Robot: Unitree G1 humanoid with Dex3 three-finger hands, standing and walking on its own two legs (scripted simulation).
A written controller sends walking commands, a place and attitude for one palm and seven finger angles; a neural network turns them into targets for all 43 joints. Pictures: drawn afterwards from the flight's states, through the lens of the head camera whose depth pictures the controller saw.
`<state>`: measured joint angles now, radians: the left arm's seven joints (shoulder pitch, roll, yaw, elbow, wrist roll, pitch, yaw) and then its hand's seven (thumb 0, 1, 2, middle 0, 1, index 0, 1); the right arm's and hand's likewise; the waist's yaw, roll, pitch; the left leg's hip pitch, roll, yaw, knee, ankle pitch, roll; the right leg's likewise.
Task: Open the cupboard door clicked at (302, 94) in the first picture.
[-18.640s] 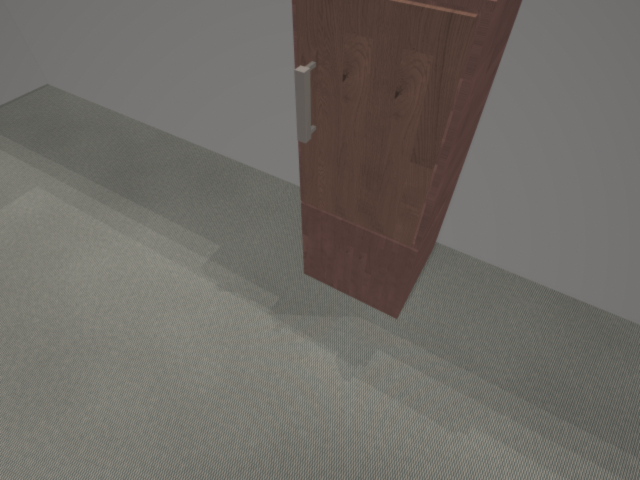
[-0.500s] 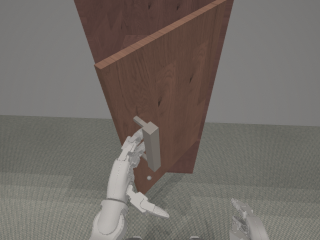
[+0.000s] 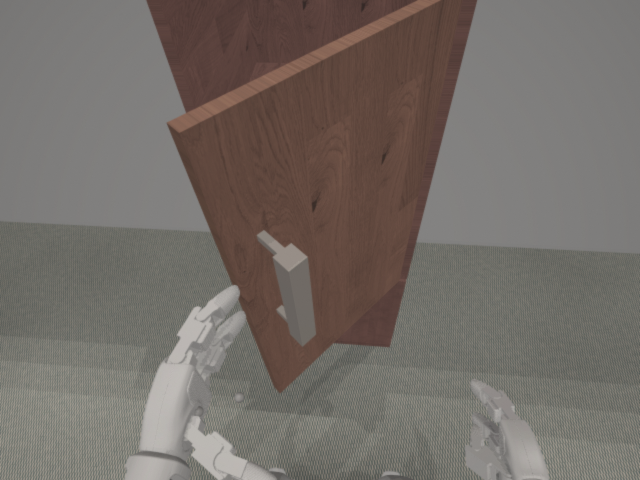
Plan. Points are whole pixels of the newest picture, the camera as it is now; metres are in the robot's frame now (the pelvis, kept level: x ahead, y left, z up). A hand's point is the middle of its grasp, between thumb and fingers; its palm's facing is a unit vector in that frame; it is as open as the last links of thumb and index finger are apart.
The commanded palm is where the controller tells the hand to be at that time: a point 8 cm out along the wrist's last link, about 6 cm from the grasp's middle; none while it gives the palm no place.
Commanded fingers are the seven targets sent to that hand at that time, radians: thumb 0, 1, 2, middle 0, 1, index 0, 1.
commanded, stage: slide the hand sideways off the handle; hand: left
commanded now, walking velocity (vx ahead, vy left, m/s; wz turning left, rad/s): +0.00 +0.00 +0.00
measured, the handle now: (286, 291) +0.32 +0.06 +0.07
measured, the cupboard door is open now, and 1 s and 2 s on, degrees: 49 49 49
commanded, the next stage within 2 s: draw the hand back to the body in 0.16 s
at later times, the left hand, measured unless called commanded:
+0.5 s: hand (190, 394) +0.20 +0.13 +0.10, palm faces -0.06 -1.00 -0.06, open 16.3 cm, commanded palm +0.16 +0.20 +0.11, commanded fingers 0.00 -0.50 0.30 -0.15 -0.30 -0.15 -0.30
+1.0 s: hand (75, 381) +0.19 +0.22 +0.15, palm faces +0.20 -0.92 -0.33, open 14.5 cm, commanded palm +0.15 +0.27 +0.18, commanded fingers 0.00 0.13 0.57 -0.17 -0.30 -0.17 -0.30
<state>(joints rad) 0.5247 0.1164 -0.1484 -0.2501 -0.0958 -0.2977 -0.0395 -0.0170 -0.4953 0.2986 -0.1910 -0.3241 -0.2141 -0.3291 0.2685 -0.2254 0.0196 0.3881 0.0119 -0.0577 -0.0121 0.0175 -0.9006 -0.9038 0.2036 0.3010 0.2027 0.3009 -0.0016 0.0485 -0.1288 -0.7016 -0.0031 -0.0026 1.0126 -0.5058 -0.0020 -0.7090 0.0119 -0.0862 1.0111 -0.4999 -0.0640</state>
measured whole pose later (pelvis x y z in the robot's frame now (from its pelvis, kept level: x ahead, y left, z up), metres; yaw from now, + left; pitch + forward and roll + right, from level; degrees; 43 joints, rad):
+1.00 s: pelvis +0.01 +0.03 +0.04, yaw +0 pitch +2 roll -1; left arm 0.62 0.29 0.08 -0.48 -0.05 -0.02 0.09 -0.01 -0.19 0.43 -0.16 -0.30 -0.17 -0.30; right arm 0.27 -0.22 0.06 0.48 0.02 -0.10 -0.10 0.02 -0.90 -0.90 0.20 0.30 0.20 0.30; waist 0.04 0.08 -0.08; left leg -0.37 -0.02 0.01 0.73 -0.41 0.04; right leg -0.36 0.01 -0.07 0.69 -0.37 -0.02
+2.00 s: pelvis +0.01 +0.02 +0.07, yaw -1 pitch -4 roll -1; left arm 0.46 0.33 0.33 -0.37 -0.06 -0.08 0.11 0.01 0.89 0.90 -0.21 -0.31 -0.21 -0.30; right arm 0.19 -0.23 0.02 0.64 0.01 -0.11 -0.08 0.02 -0.90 -0.90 0.20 0.30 0.20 0.30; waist 0.07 0.08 0.02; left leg -0.08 -0.01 0.02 0.41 -0.25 0.03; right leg -0.08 0.02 -0.05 0.37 -0.22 -0.03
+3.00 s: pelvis -0.11 +0.05 +0.05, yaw +0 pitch +1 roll -3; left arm 0.54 0.41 0.42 -0.54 -0.03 -0.23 0.14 0.01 0.89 0.90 -0.21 -0.31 -0.21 -0.30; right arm 0.16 -0.21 0.00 0.59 0.00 -0.10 -0.06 0.02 -0.90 -0.90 0.21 0.30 0.21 0.30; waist 0.00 0.02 0.06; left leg -0.47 -0.01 0.02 0.61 -0.19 0.04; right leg -0.35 0.07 0.04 0.56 -0.23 0.00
